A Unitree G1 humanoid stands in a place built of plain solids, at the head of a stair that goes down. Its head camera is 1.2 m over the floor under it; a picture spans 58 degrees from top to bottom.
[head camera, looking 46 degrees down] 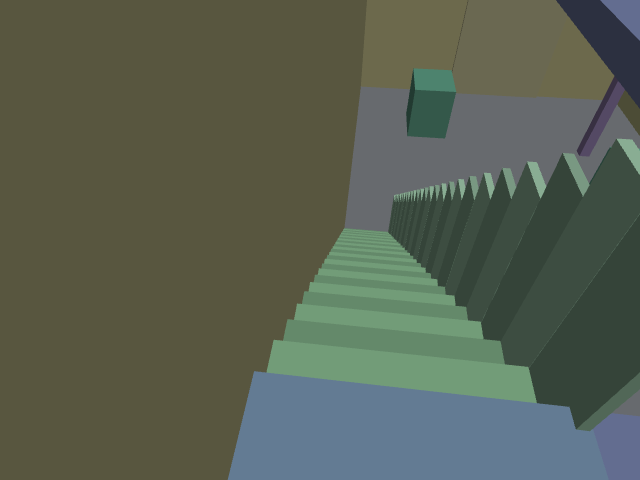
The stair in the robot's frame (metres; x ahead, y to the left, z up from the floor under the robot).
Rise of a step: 0.19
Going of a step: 0.22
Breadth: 0.90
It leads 7 degrees to the right of straight ahead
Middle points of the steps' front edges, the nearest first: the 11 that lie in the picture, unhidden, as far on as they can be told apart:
0.56 -0.25 0.00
0.78 -0.28 -0.19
1.01 -0.31 -0.39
1.23 -0.33 -0.58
1.45 -0.36 -0.77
1.67 -0.39 -0.97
1.89 -0.41 -1.16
2.11 -0.44 -1.36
2.33 -0.47 -1.55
2.56 -0.49 -1.74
2.78 -0.52 -1.94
